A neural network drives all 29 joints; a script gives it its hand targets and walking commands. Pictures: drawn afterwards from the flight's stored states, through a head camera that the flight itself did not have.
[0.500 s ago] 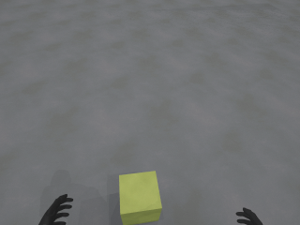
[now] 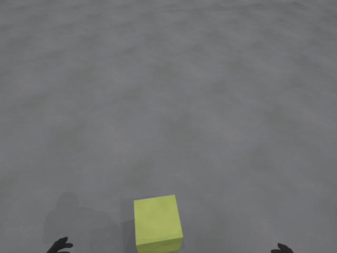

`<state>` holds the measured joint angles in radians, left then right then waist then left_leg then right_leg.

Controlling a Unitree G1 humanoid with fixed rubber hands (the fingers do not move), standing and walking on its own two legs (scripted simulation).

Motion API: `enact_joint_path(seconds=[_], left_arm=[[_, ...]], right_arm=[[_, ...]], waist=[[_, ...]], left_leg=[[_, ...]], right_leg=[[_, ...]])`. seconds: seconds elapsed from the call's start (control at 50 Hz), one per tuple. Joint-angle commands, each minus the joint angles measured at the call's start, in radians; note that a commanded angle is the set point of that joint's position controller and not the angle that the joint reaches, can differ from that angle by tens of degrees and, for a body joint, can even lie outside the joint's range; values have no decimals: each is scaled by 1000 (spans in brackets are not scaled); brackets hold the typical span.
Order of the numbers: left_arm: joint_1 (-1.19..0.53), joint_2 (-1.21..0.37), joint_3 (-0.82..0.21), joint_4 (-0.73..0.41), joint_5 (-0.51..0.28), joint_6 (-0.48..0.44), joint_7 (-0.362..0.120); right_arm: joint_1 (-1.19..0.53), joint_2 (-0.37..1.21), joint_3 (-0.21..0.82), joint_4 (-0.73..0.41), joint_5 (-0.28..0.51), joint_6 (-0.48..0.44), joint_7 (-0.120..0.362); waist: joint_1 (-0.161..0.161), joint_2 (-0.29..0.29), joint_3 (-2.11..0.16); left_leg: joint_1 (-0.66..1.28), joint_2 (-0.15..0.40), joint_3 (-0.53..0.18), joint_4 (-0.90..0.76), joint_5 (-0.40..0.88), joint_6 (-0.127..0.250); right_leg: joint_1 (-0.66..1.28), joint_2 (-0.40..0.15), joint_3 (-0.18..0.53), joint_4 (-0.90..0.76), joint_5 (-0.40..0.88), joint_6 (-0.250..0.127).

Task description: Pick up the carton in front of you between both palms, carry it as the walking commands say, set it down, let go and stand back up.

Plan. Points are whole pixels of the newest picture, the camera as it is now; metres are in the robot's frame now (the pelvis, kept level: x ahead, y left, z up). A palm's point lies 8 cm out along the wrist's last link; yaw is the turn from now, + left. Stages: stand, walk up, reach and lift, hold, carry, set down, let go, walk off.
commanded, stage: stand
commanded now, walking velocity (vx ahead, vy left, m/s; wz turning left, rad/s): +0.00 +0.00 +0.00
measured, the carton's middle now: (157, 226) +0.39 +0.05 -0.65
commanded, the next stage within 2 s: none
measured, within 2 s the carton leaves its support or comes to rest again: neither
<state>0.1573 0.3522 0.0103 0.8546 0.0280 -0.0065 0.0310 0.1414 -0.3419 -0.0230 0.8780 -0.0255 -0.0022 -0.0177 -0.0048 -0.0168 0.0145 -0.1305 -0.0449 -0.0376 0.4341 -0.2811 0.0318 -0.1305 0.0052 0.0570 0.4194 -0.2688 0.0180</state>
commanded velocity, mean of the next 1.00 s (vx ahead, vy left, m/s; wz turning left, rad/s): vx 0.00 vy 0.00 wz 0.00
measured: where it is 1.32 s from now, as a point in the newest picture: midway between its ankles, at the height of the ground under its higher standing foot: outside the picture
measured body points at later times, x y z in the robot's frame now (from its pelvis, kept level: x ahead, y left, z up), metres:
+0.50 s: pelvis -0.01 +0.00 +0.00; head -0.01 +0.01 +0.45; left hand +0.09 +0.31 -0.12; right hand +0.10 -0.31 -0.10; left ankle -0.03 +0.10 -0.74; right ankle -0.03 -0.13 -0.74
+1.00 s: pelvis -0.02 +0.00 +0.01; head -0.02 +0.01 +0.46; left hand +0.07 +0.31 -0.12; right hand +0.09 -0.31 -0.10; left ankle -0.03 +0.10 -0.74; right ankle -0.03 -0.13 -0.74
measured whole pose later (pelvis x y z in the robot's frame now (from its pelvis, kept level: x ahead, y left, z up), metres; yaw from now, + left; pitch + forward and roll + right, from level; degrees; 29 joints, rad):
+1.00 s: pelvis -0.02 +0.00 +0.01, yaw +1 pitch -2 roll +0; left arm 0.14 0.38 0.00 1.02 0.02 -0.01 0.01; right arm 0.10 -0.38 0.00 1.05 -0.01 -0.01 -0.02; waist 0.00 -0.01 0.03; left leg -0.10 -0.05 -0.05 0.35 -0.20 0.03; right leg -0.09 0.00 0.05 0.33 -0.19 0.02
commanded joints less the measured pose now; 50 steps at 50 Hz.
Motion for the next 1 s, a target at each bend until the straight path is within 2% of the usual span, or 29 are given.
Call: enact_joint_path(seconds=[0.0, 0.1, 0.18, 0.22, 0.24, 0.28, 0.3, 0.34, 0.36, 0.38, 0.4, 0.42, 0.44, 0.48, 0.56, 0.58, 0.6, 0.66, 0.68, 0.7, 0.72, 0.74, 0.76, 0.82, 0.84, 0.92, 0.94, 0.96, 0.98], left_arm=[[-42, 140, 40, -43, -3, -16, -1], [-29, 167, 37, -2, 2, -3, 1], [-28, 167, 34, 16, -11, -12, -2], [-52, 129, 22, 13, 2, -8, -10], [-54, 150, 31, 21, 0, -9, -10], [-9, 171, 34, 46, -11, -13, -8], [-36, 173, 32, 50, -5, -14, -7], [-35, 178, 41, 60, -2, -9, -4], [-45, 173, 36, 60, 1, -12, -7], [-57, 155, 24, 56, 2, -13, -8], [-62, 145, 18, 58, -1, -14, -12], [-37, 154, 22, 67, -7, -10, -13], [-52, 182, 28, 70, -4, -11, -8], [-44, 167, 26, 73, -4, -8, -11], [-45, 181, 31, 89, -1, -6, -7], [-56, 205, 37, 88, -7, -7, -7], [-44, 161, 25, 95, -5, -10, -8], [-57, 170, 26, 89, -6, -9, -10], [-59, 171, 25, 91, -10, -6, -10], [-51, 165, 23, 90, -8, -6, -7], [-49, 194, 30, 106, -14, -7, -6], [-30, 200, 33, 116, -15, -14, -7], [-62, 195, 28, 112, -10, -14, -11], [-47, 196, 29, 120, -9, -14, -13], [-28, 175, 25, 126, -15, -13, -15], [-44, 186, 17, 124, -12, -11, -12], [-22, 197, 24, 133, -10, -11, -10], [-52, 196, 23, 128, -5, -10, -11], [-31, 188, 20, 128, -9, -11, -14]], right_arm=[[-37, -174, -35, -33, 0, -13, -5], [-61, -182, -31, -20, 7, -11, -9], [-26, -166, -27, 14, 6, -14, -7], [-39, -210, -31, 30, 7, -15, -9], [-28, -182, -24, 27, 5, -15, -9], [-41, -195, -24, 29, 5, -15, -4], [-49, -176, -18, 41, 7, -20, -7], [-68, -201, -28, 52, 6, -14, -4], [-64, -170, -24, 42, 0, -14, -6], [-69, -195, -26, 48, 6, -18, -4], [-47, -190, -21, 55, 13, -19, -5], [-67, -205, -20, 56, 8, -22, -6], [-44, -201, -25, 77, 13, -14, -4], [-20, -197, -19, 84, 11, -17, -10], [-58, -201, -20, 85, 9, -16, -8], [-66, -197, -19, 84, 8, -12, -7], [-70, -212, -20, 103, 17, -15, -8], [-67, -209, -14, 105, 8, -20, -8], [-62, -209, -11, 117, 11, -17, -7], [-72, -226, -17, 111, 8, -15, -8], [-63, -210, -14, 123, 13, -14, -4], [-60, -190, -8, 121, 9, -15, -6], [-60, -194, -5, 130, 15, -15, -7], [-97, -197, -10, 118, 10, -20, -9], [-118, -220, -9, 115, 13, -18, -3], [-69, -197, -4, 134, 22, -19, -4], [-84, -216, -9, 148, 13, -19, -3], [-82, -199, -1, 127, 18, -18, -2], [-86, -211, -9, 146, 14, -20, -3]], waist=[[4, 14, -46], [1, 41, -34], [-7, -6, -87], [1, 52, 4], [-2, 5, -8], [13, 37, -31], [-4, 28, -46], [14, 64, 0], [-2, 2, -4], [16, -4, -32], [4, -13, -50], [17, -11, -41], [-5, 32, -22], [-9, 54, -30], [5, 2, 4], [11, -16, -38], [10, 33, -25], [0, -16, -18], [-1, -14, 7], [-14, 38, -17], [9, 32, -7], [7, 41, -32], [4, -13, -14], [12, 18, -12], [31, 44, -62], [-7, 35, -4], [24, 12, -11], [-5, 35, 34], [16, 46, 13]], left_leg=[[22, 121, -101, -58, 367, -15], [2, 117, -101, -64, 296, -18], [33, 120, -117, -83, 292, -12], [-30, 124, -108, -95, 286, -15], [-13, 124, -101, -97, 295, -12], [1, 122, -117, -94, 283, -10], [23, 127, -126, -105, 282, -7], [-21, 117, -128, -120, 284, -7], [0, 124, -132, -132, 264, -13], [27, 132, -123, -109, 298, -12], [28, 124, -120, -110, 280, -21], [21, 129, -111, -102, 280, -13], [18, 122, -113, -119, 289, -21], [22, 117, -106, -117, 295, -17], [4, 129, -131, -131, 238, -8], [18, 125, -127, -122, 287, -12], [18, 130, -131, -127, 288, -14], [12, 134, -125, -121, 238, -10], [7, 126, -128, -138, 218, -9], [27, 124, -127, -133, 227, -15], [3, 127, -139, -140, 215, -13], [18, 135, -141, -143, 232, 0], [15, 135, -138, -137, 271, -3], [5, 130, -132, -131, 245, -3], [18, 135, -134, -132, 262, -4], [19, 129, -131, -143, 251, -12], [10, 135, -131, -139, 239, -7], [-17, 132, -137, -152, 239, -10], [-2, 133, -139, -147, 222, -14]], right_leg=[[16, -88, 67, -32, 304, -27], [13, -84, 80, -67, 239, -26], [47, -85, 81, -75, 237, -22], [21, -86, 68, -75, 228, -31], [23, -89, 78, -83, 212, -25], [50, -89, 75, -84, 220, -25], [43, -95, 88, -82, 229, -33], [49, -93, 88, -101, 221, -25], [32, -96, 67, -88, 205, -24], [21, -96, 80, -90, 213, -31], [37, -96, 72, -98, 204, -30], [31, -91, 69, -106, 205, -25], [43, -92, 85, -110, 244, -29], [50, -104, 90, -105, 240, -32], [35, -92, 71, -123, 187, -28], [47, -94, 79, -114, 220, -32], [35, -96, 86, -120, 199, -29], [24, -92, 73, -120, 176, -24], [15, -101, 84, -129, 189, -24], [15, -99, 87, -123, 188, -29], [36, -106, 79, -123, 175, -26], [50, -105, 89, -130, 167, -37], [37, -100, 91, -128, 191, -29], [35, -109, 93, -133, 187, -34], [79, -109, 83, -120, 194, -31], [35, -107, 86, -138, 213, -27], [43, -108, 77, -131, 195, -27], [20, -114, 82, -128, 187, -32], [19, -110, 78, -140, 169, -27]])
